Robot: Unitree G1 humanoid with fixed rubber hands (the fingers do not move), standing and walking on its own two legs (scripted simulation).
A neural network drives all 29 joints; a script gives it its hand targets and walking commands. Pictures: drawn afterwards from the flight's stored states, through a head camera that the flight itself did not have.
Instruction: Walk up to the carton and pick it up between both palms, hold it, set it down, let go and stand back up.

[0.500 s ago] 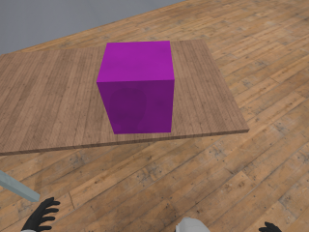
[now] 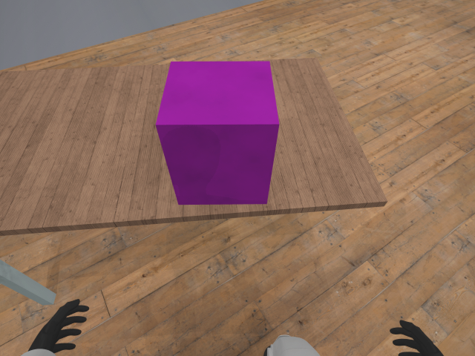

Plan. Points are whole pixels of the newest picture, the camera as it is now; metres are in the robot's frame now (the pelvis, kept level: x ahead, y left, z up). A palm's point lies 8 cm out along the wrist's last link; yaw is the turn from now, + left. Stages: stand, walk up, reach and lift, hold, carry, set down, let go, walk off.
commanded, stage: walk up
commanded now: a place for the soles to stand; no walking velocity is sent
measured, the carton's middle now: (221, 136) +0.54 +0.03 +0.01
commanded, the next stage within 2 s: reach and lift in 1.72 s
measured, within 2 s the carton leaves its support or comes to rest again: neither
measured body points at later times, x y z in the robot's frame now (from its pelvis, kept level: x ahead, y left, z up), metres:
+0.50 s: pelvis +0.05 +0.01 +0.00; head +0.09 +0.01 +0.45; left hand +0.21 +0.33 -0.08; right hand +0.16 -0.30 -0.09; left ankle +0.00 +0.15 -0.72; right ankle +0.09 -0.12 -0.72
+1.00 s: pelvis +0.06 +0.02 +0.00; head +0.06 +0.03 +0.45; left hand +0.20 +0.34 -0.08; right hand +0.17 -0.29 -0.09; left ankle +0.06 +0.16 -0.72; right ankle +0.10 -0.12 -0.72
